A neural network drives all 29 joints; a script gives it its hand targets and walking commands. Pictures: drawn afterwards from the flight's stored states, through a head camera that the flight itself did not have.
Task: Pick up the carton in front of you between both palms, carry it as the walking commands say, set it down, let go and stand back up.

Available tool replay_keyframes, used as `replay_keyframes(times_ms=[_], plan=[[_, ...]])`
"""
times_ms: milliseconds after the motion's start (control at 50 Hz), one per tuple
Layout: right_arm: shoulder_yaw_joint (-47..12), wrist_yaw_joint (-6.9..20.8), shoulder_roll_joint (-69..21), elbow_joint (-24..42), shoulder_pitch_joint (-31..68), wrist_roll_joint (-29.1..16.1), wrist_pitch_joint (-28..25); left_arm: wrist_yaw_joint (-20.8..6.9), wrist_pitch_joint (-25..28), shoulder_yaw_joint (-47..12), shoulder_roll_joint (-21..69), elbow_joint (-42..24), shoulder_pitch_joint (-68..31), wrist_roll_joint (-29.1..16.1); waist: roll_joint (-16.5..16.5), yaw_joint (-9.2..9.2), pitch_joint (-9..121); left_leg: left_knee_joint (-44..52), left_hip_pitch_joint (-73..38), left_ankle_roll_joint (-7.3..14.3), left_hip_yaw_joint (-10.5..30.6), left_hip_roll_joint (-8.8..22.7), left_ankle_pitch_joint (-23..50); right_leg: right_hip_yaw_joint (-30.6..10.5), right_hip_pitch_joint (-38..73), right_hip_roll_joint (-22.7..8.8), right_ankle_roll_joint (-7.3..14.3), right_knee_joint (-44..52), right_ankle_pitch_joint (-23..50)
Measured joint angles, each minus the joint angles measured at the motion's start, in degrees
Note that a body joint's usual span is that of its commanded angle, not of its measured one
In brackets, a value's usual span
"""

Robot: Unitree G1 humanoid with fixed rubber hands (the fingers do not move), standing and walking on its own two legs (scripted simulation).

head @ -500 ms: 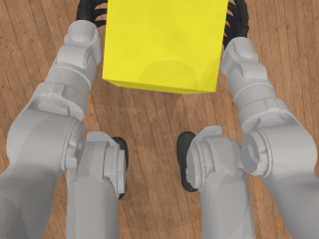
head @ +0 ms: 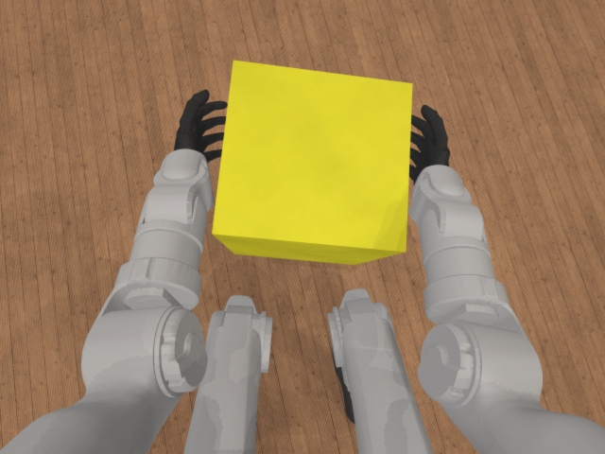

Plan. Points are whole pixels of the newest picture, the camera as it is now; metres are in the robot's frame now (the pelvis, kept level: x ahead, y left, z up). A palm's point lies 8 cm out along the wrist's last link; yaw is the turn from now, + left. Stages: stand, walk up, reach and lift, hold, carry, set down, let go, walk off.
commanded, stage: reach and lift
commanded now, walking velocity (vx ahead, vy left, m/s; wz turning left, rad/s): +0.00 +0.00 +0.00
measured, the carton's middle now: (307, 184) +0.48 -0.02 -0.13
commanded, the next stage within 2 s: none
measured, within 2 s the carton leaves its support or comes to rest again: neither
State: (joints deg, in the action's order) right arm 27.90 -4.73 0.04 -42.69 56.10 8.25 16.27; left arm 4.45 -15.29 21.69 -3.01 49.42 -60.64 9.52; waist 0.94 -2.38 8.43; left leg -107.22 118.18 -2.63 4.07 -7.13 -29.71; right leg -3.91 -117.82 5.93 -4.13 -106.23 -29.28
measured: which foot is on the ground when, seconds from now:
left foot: down 0.00-1.00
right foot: down 0.00-1.00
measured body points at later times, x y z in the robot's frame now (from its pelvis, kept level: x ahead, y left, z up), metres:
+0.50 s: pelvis +0.05 +0.00 +0.13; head +0.21 +0.00 +0.55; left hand +0.47 +0.14 +0.08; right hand +0.46 -0.17 +0.08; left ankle +0.11 +0.12 -0.43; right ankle +0.12 -0.13 -0.43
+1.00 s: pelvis +0.10 +0.00 +0.27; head +0.15 +0.00 +0.72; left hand +0.43 +0.14 +0.23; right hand +0.42 -0.16 +0.24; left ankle +0.11 +0.12 -0.43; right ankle +0.12 -0.13 -0.43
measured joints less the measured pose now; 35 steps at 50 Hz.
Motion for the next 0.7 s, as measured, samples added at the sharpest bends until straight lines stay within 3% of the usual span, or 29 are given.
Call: replay_keyframes(times_ms=[300, 700], plan=[[-4.17, 0.36, -2.25, 6.75, -10.83, -1.59, 1.34, 0.63, -1.49, -2.63, 3.57, -9.41, 12.83, -2.32, -0.22, 0.31, 3.83, 12.7, -14.91, 0.46, 0.76, 0.06, -0.23, -1.21, 14.67, 0.18, 0.53, 12.49, -0.17], [-7.36, 1.21, -5.18, 5.9, -26.18, 0.15, -0.78, 0.11, 0.76, -3.72, 7.57, -10.28, 29.64, -1.03, -0.52, 0.98, 5.39, 37.44, -48.35, 1.48, 2.3, 1.1, 2.54, -2.73, 47.82, -0.47, 2.11, 36.94, 2.66]])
